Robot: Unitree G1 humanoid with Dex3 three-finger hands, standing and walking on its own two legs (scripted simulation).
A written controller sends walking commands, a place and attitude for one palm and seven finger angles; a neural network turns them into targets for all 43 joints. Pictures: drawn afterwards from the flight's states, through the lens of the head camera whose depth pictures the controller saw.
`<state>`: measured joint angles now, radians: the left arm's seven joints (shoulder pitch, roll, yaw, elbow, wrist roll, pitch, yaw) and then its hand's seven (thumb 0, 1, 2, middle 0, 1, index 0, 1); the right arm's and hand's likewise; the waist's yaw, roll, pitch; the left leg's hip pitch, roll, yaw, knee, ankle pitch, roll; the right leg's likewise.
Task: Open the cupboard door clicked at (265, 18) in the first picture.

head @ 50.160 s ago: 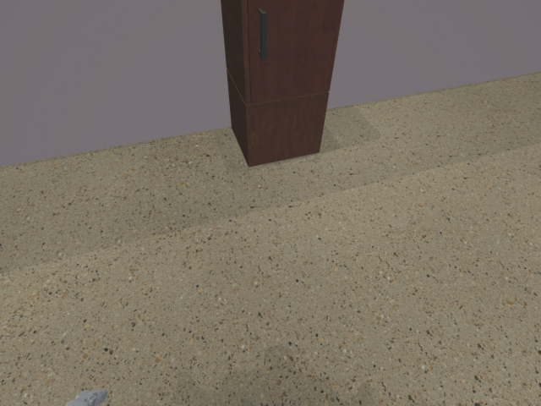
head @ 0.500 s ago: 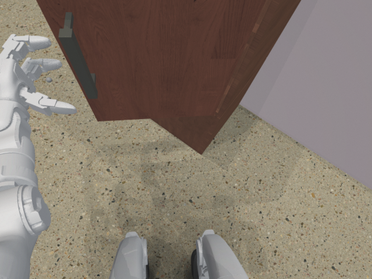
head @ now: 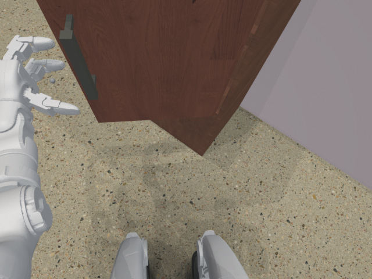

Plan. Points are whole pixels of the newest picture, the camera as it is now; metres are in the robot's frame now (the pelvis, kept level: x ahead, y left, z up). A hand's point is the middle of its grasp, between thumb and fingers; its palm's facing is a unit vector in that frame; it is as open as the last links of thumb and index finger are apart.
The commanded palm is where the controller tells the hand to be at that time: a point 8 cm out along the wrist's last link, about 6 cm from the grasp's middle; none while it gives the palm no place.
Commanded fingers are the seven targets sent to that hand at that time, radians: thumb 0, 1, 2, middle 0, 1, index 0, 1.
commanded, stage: slide the fingers in behind the handle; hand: left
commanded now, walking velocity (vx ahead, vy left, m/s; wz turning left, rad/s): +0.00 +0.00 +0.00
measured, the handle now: (82, 62) +0.55 +0.19 +0.06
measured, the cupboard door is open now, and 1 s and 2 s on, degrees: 43 43 42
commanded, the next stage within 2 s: close the thumb around the handle in 1.58 s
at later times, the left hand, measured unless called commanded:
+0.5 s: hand (72, 80) +0.50 +0.20 +0.06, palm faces +0.05 -1.00 -0.01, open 13.9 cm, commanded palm +0.48 +0.24 +0.06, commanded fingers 0.00 -0.50 0.30 -0.30 -1.20 -0.30 -1.20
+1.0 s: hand (88, 80) +0.50 +0.17 +0.06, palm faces +0.06 -1.00 -0.01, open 14.0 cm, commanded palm +0.48 +0.22 +0.06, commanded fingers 0.00 -0.50 0.30 -0.30 -1.20 -0.30 -1.20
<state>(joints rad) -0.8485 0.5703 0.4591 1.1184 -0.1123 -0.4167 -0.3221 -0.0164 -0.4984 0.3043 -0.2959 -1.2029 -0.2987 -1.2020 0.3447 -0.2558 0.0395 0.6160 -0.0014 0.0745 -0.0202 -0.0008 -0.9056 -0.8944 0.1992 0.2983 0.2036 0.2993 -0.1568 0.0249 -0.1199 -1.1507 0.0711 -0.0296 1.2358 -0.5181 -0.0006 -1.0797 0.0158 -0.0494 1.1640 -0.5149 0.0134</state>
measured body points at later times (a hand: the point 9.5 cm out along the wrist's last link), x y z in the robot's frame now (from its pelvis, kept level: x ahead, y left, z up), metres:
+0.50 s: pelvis +0.00 +0.00 +0.00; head +0.14 +0.03 +0.42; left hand +0.49 +0.26 +0.06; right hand +0.02 -0.27 -0.11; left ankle +0.03 +0.12 -0.63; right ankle +0.02 -0.13 -0.63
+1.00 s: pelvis +0.00 -0.01 +0.00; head +0.14 +0.02 +0.43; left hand +0.49 +0.23 +0.06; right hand +0.02 -0.27 -0.11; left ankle +0.03 +0.12 -0.63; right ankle +0.02 -0.13 -0.63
